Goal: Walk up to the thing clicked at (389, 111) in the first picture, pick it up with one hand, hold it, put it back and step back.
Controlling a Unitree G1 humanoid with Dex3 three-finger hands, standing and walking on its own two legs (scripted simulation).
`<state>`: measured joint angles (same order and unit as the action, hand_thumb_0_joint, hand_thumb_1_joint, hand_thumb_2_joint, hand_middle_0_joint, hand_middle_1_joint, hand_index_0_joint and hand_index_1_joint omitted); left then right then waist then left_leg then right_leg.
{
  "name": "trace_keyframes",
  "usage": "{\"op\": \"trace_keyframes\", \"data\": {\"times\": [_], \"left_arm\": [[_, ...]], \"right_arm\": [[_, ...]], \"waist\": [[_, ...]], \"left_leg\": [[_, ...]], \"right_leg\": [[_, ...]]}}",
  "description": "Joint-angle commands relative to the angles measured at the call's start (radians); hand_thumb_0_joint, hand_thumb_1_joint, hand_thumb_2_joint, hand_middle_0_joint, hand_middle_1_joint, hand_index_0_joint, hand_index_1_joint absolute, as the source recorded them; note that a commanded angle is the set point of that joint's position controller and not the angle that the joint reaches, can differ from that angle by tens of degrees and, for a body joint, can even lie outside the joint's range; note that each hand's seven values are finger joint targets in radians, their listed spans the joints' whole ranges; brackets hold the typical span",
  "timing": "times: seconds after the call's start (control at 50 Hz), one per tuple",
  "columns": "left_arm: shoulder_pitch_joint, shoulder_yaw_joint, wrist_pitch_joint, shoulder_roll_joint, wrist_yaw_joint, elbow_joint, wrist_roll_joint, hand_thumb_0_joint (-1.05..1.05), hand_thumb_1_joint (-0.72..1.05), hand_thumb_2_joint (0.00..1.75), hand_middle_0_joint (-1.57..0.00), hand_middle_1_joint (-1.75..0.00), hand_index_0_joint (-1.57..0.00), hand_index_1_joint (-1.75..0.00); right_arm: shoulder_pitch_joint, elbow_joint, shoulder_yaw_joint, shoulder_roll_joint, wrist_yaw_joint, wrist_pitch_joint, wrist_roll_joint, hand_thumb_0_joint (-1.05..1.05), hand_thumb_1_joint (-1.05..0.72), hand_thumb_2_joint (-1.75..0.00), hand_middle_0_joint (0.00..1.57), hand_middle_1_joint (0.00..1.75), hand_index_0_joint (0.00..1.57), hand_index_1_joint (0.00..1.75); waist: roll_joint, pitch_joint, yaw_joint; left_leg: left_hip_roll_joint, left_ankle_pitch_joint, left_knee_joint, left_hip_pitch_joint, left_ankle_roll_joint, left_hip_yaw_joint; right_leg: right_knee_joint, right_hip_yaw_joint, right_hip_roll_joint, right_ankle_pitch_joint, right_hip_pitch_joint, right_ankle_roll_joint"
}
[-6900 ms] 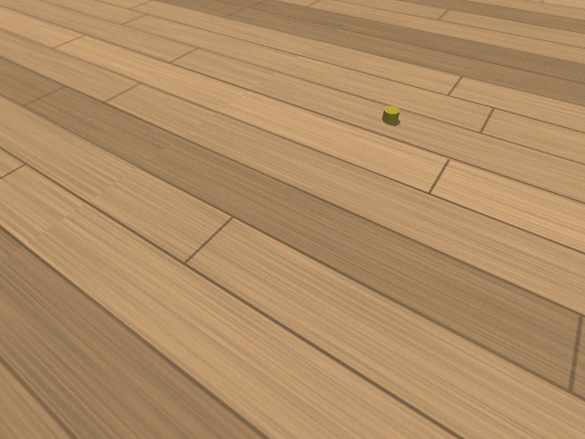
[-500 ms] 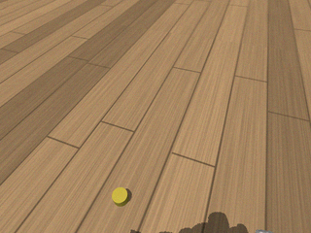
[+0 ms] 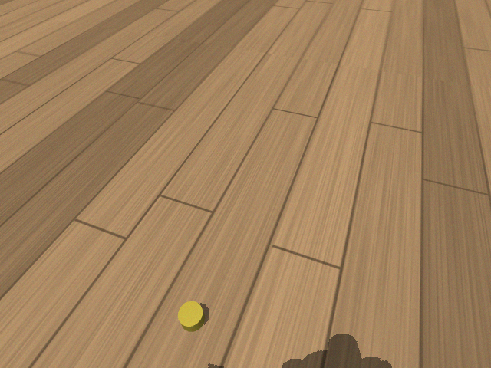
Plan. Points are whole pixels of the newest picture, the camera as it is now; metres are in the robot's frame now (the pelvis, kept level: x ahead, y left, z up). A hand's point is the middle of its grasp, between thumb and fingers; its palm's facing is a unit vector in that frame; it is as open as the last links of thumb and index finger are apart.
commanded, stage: walk up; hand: left
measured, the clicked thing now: (191, 316) +0.45 +0.24 -0.74
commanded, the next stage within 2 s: stand in 0.88 s
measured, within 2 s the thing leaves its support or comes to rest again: neither
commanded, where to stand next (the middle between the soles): +0.07 +0.01 m, yaw -1 degrees
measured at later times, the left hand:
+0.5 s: hand out of the picture +0.09 +0.25 -0.15, palm faces +0.00 -0.94 -0.34, open 7.4 cm
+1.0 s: hand out of the picture +0.09 +0.25 -0.15, palm faces +0.00 -0.94 -0.33, open 7.4 cm
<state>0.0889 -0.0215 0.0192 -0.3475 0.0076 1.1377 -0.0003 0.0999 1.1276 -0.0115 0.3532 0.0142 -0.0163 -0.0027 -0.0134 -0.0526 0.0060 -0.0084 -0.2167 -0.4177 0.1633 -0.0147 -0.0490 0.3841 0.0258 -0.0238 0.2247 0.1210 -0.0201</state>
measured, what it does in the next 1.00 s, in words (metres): stands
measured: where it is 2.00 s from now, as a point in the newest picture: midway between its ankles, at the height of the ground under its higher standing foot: outside the picture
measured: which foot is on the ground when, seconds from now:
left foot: down 0.00-1.00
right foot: down 0.00-1.00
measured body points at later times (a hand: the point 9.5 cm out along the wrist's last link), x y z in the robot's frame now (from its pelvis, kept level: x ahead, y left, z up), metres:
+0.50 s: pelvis +0.00 +0.00 +0.00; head +0.01 +0.00 +0.45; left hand +0.09 +0.30 -0.13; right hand +0.09 -0.30 -0.13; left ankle +0.01 +0.13 -0.74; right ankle -0.01 -0.13 -0.74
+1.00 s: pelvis +0.00 +0.00 +0.00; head +0.01 +0.00 +0.45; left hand +0.09 +0.30 -0.13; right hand +0.09 -0.30 -0.13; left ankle +0.01 +0.13 -0.74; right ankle -0.01 -0.13 -0.74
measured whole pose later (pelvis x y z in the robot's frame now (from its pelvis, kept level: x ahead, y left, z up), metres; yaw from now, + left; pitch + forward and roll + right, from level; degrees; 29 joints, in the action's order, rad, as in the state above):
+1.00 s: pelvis +0.00 +0.00 +0.00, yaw +0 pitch -2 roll +0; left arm 0.09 -0.02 0.01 -0.34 0.00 1.13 0.00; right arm 0.09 1.13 -0.01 0.34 0.01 -0.01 -0.01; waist 0.00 -0.06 0.01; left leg 0.00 -0.18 -0.34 0.12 -0.02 -0.05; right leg 0.34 0.03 -0.03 0.21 0.09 -0.02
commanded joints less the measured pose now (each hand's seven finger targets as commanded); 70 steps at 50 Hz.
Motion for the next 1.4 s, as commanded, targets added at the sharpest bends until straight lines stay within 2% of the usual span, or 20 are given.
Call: {"op": "trace_keyframes", "data": {"times": [0.0,0.26,0.42,0.62,0.84,0.86,0.9,0.94,0.98,1.02,1.12,1.24,1.32,1.34,1.38], "left_arm": [[-0.058,-0.036,0.025,-0.217,-0.017,-0.063,-0.004,0.0,0.9,0.9,-0.2,-0.3,-0.2,-0.3],[-0.068,-0.036,0.021,-0.209,-0.017,-0.056,-0.009,0.0,0.9,0.9,-0.2,-0.3,-0.2,-0.3],[-0.066,-0.037,0.019,-0.207,-0.015,-0.056,-0.008,0.0,0.9,0.9,-0.2,-0.3,-0.2,-0.3],[-0.061,-0.042,0.019,-0.209,-0.015,-0.066,-0.012,0.0,0.9,0.9,-0.2,-0.3,-0.2,-0.3],[-0.055,-0.044,0.017,-0.206,-0.016,-0.07,-0.011,0.0,0.9,0.9,-0.2,-0.3,-0.2,-0.3],[-0.039,-0.034,0.013,-0.204,-0.018,-0.062,-0.006,0.0,0.9,0.9,-0.2,-0.3,-0.2,-0.3],[-0.033,-0.033,0.013,-0.2,-0.018,-0.063,-0.005,0.0,0.9,0.9,-0.2,-0.3,-0.2,-0.3],[-0.036,-0.033,0.013,-0.205,-0.019,-0.063,-0.003,0.0,0.9,0.9,-0.2,-0.3,-0.2,-0.3],[-0.024,-0.03,0.013,-0.203,-0.017,-0.06,-0.005,0.0,0.9,0.9,-0.2,-0.3,-0.2,-0.3],[-0.028,-0.029,0.015,-0.207,-0.017,-0.06,-0.006,0.0,0.9,0.9,-0.2,-0.3,-0.2,-0.3],[-0.032,-0.022,0.013,-0.208,-0.015,-0.058,-0.008,0.0,0.9,0.9,-0.2,-0.3,-0.2,-0.3],[-0.03,-0.022,0.014,-0.214,-0.013,-0.061,-0.008,0.0,0.9,0.9,-0.2,-0.3,-0.2,-0.3],[-0.022,-0.02,0.014,-0.218,-0.015,-0.058,-0.008,0.0,0.9,0.9,-0.2,-0.3,-0.2,-0.3],[-0.024,-0.02,0.015,-0.217,-0.015,-0.058,-0.007,0.0,0.9,0.9,-0.2,-0.3,-0.2,-0.3],[-0.021,-0.02,0.014,-0.218,-0.013,-0.059,-0.006,0.0,0.9,0.9,-0.2,-0.3,-0.2,-0.3]], "right_arm": [[-0.048,-0.067,-0.036,0.207,-0.018,-0.017,-0.002,0.0,-0.9,-0.9,0.2,0.3,0.2,0.3],[-0.071,-0.068,-0.04,0.204,-0.02,-0.017,-0.005,0.0,-0.9,-0.9,0.2,0.3,0.2,0.3],[-0.069,-0.071,-0.035,0.198,-0.018,-0.016,-0.005,0.0,-0.9,-0.9,0.2,0.3,0.2,0.3],[-0.048,-0.063,-0.034,0.199,-0.018,-0.013,-0.007,0.0,-0.9,-0.9,0.2,0.3,0.2,0.3],[-0.034,-0.059,-0.033,0.196,-0.021,-0.012,-0.008,0.0,-0.9,-0.9,0.2,0.3,0.2,0.3],[-0.06,-0.063,-0.032,0.205,-0.025,-0.014,-0.007,0.0,-0.9,-0.9,0.2,0.3,0.2,0.3],[-0.059,-0.063,-0.032,0.207,-0.025,-0.019,-0.007,0.0,-0.9,-0.9,0.2,0.3,0.2,0.3],[-0.045,-0.058,-0.03,0.205,-0.026,-0.018,-0.005,0.0,-0.9,-0.9,0.2,0.3,0.2,0.3],[-0.053,-0.056,-0.03,0.203,-0.026,-0.017,-0.004,0.0,-0.9,-0.9,0.2,0.3,0.2,0.3],[-0.052,-0.058,-0.031,0.206,-0.024,-0.015,-0.003,0.0,-0.9,-0.9,0.2,0.3,0.2,0.3],[-0.064,-0.051,-0.027,0.201,-0.02,-0.009,-0.005,0.0,-0.9,-0.9,0.2,0.3,0.2,0.3],[-0.059,-0.045,-0.028,0.208,-0.018,-0.014,-0.007,0.0,-0.9,-0.9,0.2,0.3,0.2,0.3],[-0.058,-0.043,-0.027,0.202,-0.016,-0.009,-0.007,0.0,-0.9,-0.9,0.2,0.3,0.2,0.3],[-0.055,-0.042,-0.028,0.205,-0.016,-0.01,-0.006,0.0,-0.9,-0.9,0.2,0.3,0.2,0.3],[-0.047,-0.041,-0.025,0.205,-0.015,-0.011,-0.006,0.0,-0.9,-0.9,0.2,0.3,0.2,0.3]], "waist": [[0.01,0.104,-0.003],[-0.008,0.103,-0.005],[0.004,0.071,-0.007],[0.011,0.088,-0.002],[0.003,0.073,-0.004],[0.002,0.043,-0.01],[0.009,0.065,-0.008],[0.01,0.08,-0.006],[-0.007,0.09,-0.005],[0.003,0.117,-0.002],[0.0,0.076,-0.002],[-0.01,0.084,-0.002],[0.028,0.063,-0.005],[0.028,0.07,-0.002],[0.009,0.066,-0.001]], "left_leg": [[-0.098,0.242,0.057,-0.017,0.043,-0.056],[-0.102,0.253,0.092,-0.033,0.039,-0.052],[-0.092,0.199,0.109,-0.016,0.036,-0.059],[-0.086,0.166,0.107,-0.016,0.036,-0.057],[-0.084,0.188,0.111,-0.007,0.033,-0.062],[-0.11,0.254,0.128,-0.015,0.028,-0.076],[-0.117,0.325,0.116,-0.045,0.026,-0.074],[-0.115,0.33,0.117,-0.053,0.023,-0.066],[-0.114,0.294,0.124,-0.066,0.023,-0.064],[-0.117,0.312,0.12,-0.078,0.023,-0.062],[-0.107,0.169,0.146,-0.051,0.02,-0.06],[-0.111,0.172,0.15,-0.051,0.02,-0.06],[-0.109,0.143,0.15,-0.034,0.021,-0.066],[-0.109,0.165,0.148,-0.041,0.021,-0.065],[-0.105,0.13,0.152,-0.036,0.02,-0.062]], "right_leg": [[-0.06,-0.073,-0.096,-0.189,-0.04,0.038],[-0.063,-0.063,-0.097,-0.203,-0.058,0.033],[-0.081,-0.068,-0.091,-0.149,-0.044,0.027],[-0.091,-0.072,-0.092,-0.127,-0.054,0.033],[-0.087,-0.068,-0.093,-0.15,-0.065,0.035],[-0.085,-0.071,-0.106,-0.19,-0.034,0.036],[-0.08,-0.067,-0.107,-0.242,-0.044,0.033],[-0.079,-0.069,-0.11,-0.255,-0.06,0.032],[-0.09,-0.07,-0.108,-0.225,-0.054,0.029],[-0.088,-0.07,-0.11,-0.254,-0.07,0.031],[-0.121,-0.081,-0.108,-0.123,-0.028,0.029],[-0.117,-0.088,-0.112,-0.13,-0.031,0.034],[-0.127,-0.083,-0.109,-0.093,-0.02,0.032],[-0.124,-0.086,-0.11,-0.112,-0.025,0.035],[-0.127,-0.09,-0.109,-0.088,-0.019,0.034]]}}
